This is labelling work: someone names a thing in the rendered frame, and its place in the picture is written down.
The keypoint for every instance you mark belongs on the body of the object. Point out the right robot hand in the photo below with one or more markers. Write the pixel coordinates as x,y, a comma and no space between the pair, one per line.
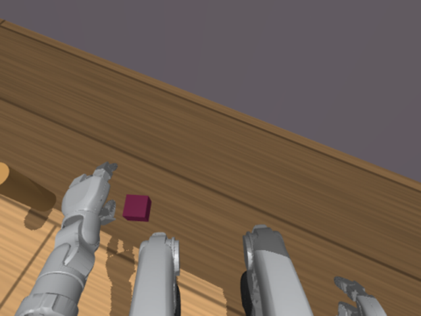
367,305

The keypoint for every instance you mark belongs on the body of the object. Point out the left robot arm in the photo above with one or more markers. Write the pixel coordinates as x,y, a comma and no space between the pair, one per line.
62,279

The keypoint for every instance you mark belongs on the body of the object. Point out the right robot foot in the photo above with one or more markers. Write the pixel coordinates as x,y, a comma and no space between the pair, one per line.
245,295

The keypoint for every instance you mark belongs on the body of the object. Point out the left robot hand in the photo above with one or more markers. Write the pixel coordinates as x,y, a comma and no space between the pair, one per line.
89,193

